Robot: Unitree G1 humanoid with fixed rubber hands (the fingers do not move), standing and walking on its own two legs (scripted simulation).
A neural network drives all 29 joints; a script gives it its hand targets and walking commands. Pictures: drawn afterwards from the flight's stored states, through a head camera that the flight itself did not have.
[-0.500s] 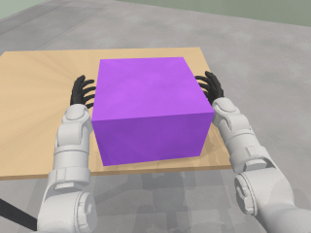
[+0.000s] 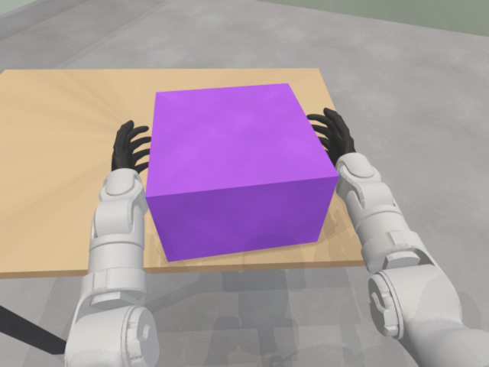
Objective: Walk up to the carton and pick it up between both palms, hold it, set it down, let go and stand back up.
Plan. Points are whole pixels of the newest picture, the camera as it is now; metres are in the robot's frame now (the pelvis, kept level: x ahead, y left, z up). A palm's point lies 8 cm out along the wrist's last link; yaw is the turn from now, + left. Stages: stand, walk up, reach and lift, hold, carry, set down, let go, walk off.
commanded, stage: set down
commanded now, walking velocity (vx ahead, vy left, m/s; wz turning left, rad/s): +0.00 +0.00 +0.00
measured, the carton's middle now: (233, 164) +0.43 +0.04 +0.08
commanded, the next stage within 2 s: none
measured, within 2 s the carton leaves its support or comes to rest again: rests again in 0.04 s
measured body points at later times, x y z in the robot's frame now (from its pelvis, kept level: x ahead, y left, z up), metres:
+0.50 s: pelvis +0.00 +0.00 +0.00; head +0.02 +0.00 +0.45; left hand +0.39 +0.22 +0.11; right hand +0.44 -0.14 +0.12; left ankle +0.00 +0.15 -0.75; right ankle +0.01 -0.11 -0.75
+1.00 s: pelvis +0.00 +0.00 +0.00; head +0.04 +0.00 +0.45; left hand +0.39 +0.22 +0.10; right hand +0.45 -0.14 +0.09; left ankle +0.00 +0.15 -0.75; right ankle +0.01 -0.11 -0.75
